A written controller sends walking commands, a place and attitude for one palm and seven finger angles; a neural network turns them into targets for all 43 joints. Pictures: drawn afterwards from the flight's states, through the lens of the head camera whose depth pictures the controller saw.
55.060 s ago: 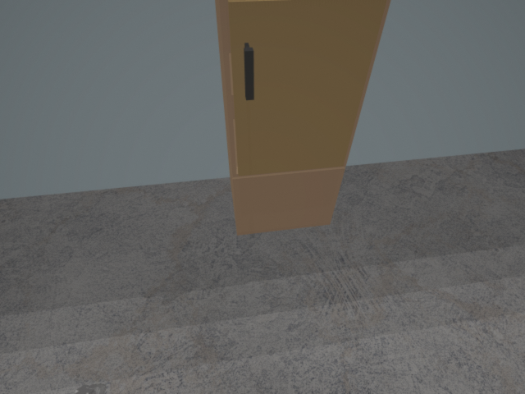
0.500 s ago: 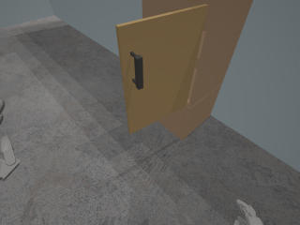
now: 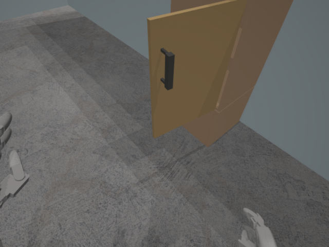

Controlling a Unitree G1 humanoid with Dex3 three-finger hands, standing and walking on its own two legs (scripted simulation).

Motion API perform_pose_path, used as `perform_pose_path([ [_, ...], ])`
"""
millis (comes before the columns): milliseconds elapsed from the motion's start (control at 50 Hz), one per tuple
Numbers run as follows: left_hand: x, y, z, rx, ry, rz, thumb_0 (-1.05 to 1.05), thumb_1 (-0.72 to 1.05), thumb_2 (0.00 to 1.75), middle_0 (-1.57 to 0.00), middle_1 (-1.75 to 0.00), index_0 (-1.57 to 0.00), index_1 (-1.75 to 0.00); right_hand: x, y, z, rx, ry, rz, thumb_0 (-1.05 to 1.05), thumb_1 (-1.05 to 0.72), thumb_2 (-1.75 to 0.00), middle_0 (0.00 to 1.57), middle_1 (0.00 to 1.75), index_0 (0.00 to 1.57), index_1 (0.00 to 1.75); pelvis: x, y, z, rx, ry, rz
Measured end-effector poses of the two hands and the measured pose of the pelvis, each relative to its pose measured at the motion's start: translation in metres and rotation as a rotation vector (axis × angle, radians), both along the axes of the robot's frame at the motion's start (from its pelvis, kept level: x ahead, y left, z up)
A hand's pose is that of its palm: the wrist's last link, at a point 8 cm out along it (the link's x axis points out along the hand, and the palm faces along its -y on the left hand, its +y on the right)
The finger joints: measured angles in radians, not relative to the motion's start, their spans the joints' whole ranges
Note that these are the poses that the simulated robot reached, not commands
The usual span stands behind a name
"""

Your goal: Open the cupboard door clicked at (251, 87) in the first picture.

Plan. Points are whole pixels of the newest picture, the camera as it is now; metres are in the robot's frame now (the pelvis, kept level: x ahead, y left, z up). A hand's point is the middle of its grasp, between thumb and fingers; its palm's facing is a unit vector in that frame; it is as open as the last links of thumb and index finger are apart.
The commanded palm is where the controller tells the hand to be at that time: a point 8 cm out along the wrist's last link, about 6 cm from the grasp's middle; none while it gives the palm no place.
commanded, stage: let the arm hang, fingers relaxed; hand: left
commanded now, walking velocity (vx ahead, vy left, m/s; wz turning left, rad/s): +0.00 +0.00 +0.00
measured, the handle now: (166, 69) +0.68 +0.05 +0.06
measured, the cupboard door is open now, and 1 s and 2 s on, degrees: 81 81 81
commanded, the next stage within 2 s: look to check the result in 1.20 s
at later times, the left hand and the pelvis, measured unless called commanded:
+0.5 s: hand out of the picture -0.01 +0.17 -0.18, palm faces +0.01 -0.98 -0.18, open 7.1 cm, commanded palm none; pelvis -0.02 -0.01 -0.01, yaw +2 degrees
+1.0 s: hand out of the picture +0.05 +0.20 -0.16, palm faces +0.03 -0.95 -0.30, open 7.3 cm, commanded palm none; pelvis +0.00 -0.02 +0.00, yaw +2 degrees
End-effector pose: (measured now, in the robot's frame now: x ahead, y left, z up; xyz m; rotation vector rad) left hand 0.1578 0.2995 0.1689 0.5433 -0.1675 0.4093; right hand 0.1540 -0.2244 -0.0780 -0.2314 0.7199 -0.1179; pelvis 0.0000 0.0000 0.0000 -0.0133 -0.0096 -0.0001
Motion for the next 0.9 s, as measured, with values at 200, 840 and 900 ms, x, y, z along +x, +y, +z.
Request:
perform_pose_path([
  [200, 0.015, 0.009, -0.112, -0.136, 0.452, -0.006, 0.00, 0.90, 0.90, -0.20, -0.30, -0.20, -0.30, -0.017, -0.023, -0.031, 0.001, 0.124, 0.013, 0.01, -0.90, -0.90, 0.21, 0.30, 0.20, 0.30, -0.011, 0.008, -0.009, 0.002, 0.022, 0.024],
  [840, -0.174, -0.044, -0.293, -0.518, 1.449, 0.317, 0.01, 0.91, 0.90, -0.20, -0.30, -0.20, -0.30, -0.130, -0.030, -0.075, 0.057, 0.624, -0.082, 0.01, -0.90, -0.90, 0.20, 0.30, 0.20, 0.29, -0.009, -0.016, 0.000, 0.009, -0.028, 0.038],
  [900, -0.152, -0.047, -0.291, -0.511, 1.403, 0.285, 0.01, 0.91, 0.90, -0.20, -0.30, -0.20, -0.30, -0.119, -0.033, -0.074, 0.054, 0.600, -0.078, 0.01, -0.90, -0.90, 0.20, 0.30, 0.20, 0.29, -0.006, -0.017, 0.001, 0.012, -0.029, 0.037],
])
